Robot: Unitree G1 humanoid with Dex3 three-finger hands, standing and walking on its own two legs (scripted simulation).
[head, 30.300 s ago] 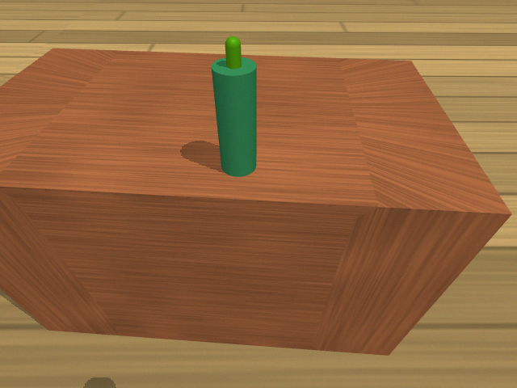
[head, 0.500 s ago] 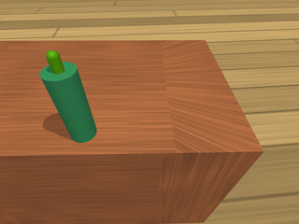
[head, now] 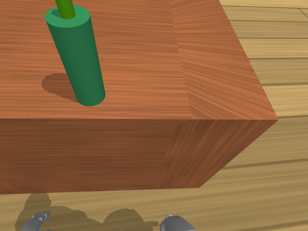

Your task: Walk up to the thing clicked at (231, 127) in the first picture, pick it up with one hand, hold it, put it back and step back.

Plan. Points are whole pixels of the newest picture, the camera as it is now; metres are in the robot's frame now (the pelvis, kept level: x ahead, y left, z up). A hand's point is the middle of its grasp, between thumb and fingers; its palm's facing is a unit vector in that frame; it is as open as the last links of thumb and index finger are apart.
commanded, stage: step back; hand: left
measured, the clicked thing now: (79, 55) +0.48 +0.18 +0.17
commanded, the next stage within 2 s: none
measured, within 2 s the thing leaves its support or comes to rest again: neither
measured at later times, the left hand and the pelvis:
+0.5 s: hand out of the picture +0.02 +0.25 -0.13, palm faces -0.04 -0.91 -0.41, open 7.4 cm; pelvis -0.11 -0.01 +0.00, yaw -1 degrees
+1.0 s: hand out of the picture -0.18 +0.25 -0.16, palm faces -0.08 -0.91 -0.40, open 7.4 cm; pelvis -0.26 -0.02 -0.01, yaw -5 degrees
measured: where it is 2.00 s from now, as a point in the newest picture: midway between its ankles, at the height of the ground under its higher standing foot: outside the picture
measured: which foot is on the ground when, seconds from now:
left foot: down 0.00-0.26, up 0.28-0.56, down 0.58-1.00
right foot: up 0.00-0.20, down 0.22-0.62, up 0.64-0.98, down 1.00-1.00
